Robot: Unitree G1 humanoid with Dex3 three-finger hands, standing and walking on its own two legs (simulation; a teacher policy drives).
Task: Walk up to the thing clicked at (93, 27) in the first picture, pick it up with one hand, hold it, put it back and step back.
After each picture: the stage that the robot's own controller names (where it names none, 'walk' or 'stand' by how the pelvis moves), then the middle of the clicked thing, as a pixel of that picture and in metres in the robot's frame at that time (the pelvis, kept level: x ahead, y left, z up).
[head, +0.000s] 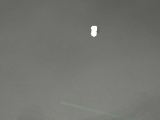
stand; (94, 31) +1.60 -0.10 -0.72
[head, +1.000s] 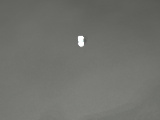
walk; (80, 41) +1.47 +0.18 -0.71
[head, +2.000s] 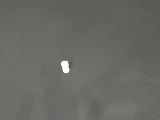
walk; (65, 67) +0.97 +0.28 -0.72
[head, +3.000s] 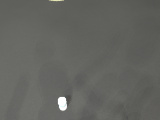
walk; (62, 103) +0.59 +0.21 -0.70
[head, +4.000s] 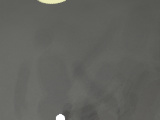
stand; out of the picture +0.43 +0.21 -0.71
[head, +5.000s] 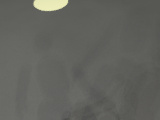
stand; out of the picture +0.41 +0.21 -0.72
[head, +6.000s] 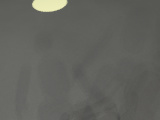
stand; out of the picture +0.39 +0.22 -0.73
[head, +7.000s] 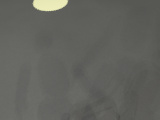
stand; out of the picture +0.38 +0.22 -0.73
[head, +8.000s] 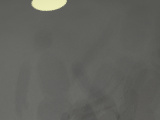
go down; out of the picture +0.38 +0.22 -0.73
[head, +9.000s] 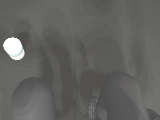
go down; (15, 49) +0.48 +0.25 -0.30
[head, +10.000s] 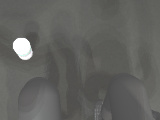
approach; (23, 49) +0.47 +0.24 -0.30
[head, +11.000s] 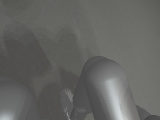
close in; out of the picture +0.46 +0.28 -0.23
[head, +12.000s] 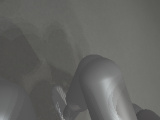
close; out of the picture +0.45 +0.30 -0.23
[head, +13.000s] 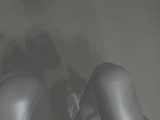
lift; out of the picture +0.40 +0.27 -0.19
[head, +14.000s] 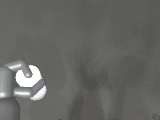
lift; (32, 83) +0.33 +0.18 +0.00
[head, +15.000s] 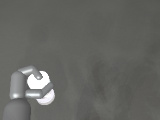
hold; (42, 88) +0.33 +0.16 +0.00
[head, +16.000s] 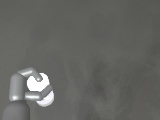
hold; (41, 90) +0.32 +0.17 +0.00
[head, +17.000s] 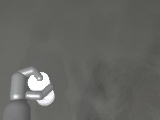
crouch; (42, 89) +0.33 +0.17 +0.00
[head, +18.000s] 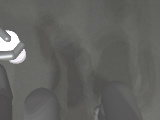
crouch; (12, 48) +0.45 +0.22 -0.10
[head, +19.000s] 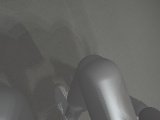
lower; out of the picture +0.44 +0.30 -0.23
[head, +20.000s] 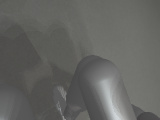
lower; out of the picture +0.43 +0.30 -0.23
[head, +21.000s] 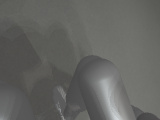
lower; out of the picture +0.44 +0.30 -0.23
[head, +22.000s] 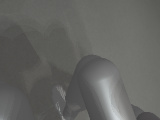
lower; out of the picture +0.44 +0.30 -0.23
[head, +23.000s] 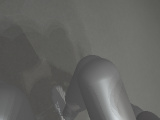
loosen; out of the picture +0.44 +0.30 -0.23
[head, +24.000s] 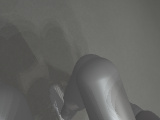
withdraw; out of the picture +0.43 +0.30 -0.23
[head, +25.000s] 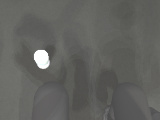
walk; (42, 59) +0.46 +0.22 -0.35
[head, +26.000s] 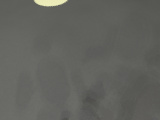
stand; out of the picture +0.39 +0.20 -0.66
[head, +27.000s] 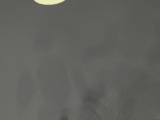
stand; out of the picture +0.40 +0.21 -0.67
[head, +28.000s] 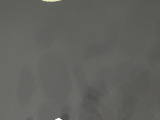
stand; out of the picture +0.40 +0.20 -0.67
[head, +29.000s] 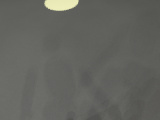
stand; out of the picture +0.41 +0.20 -0.72
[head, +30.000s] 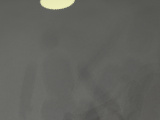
stand; out of the picture +0.39 +0.21 -0.73
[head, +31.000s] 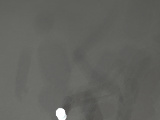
walk; (61, 114) +0.41 +0.21 -0.71
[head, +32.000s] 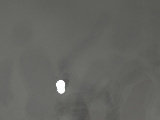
walk; (60, 87) +0.62 +0.18 -0.71
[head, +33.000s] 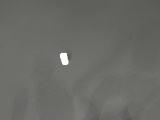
walk; (64, 59) +0.97 +0.30 -0.70
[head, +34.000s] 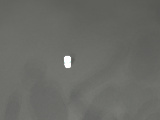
stand; (67, 62) +0.99 +0.19 -0.71
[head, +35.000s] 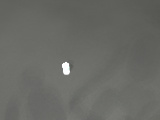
stand; (66, 68) +0.99 +0.19 -0.72
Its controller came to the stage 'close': yes
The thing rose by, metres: 0.70
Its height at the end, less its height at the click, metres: +0.00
